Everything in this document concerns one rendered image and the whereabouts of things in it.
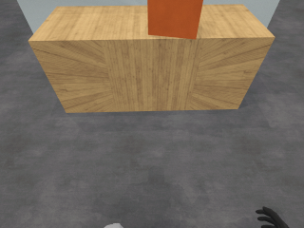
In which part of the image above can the carton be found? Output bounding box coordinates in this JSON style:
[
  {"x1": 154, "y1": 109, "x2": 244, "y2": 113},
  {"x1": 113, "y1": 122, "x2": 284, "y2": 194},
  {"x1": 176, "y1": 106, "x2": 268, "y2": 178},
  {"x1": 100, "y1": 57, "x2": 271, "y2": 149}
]
[{"x1": 147, "y1": 0, "x2": 203, "y2": 40}]

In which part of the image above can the pedestal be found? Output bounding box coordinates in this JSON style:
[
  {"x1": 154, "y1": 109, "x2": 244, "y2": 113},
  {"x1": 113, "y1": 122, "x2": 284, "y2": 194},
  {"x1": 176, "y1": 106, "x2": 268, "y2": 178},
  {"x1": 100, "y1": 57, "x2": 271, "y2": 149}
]
[{"x1": 28, "y1": 4, "x2": 275, "y2": 113}]

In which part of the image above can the right robot hand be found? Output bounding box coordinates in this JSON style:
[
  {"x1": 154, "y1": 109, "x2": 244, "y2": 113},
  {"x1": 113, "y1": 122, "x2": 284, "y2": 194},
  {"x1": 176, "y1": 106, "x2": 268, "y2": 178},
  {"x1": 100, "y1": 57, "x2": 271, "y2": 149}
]
[{"x1": 256, "y1": 206, "x2": 290, "y2": 228}]

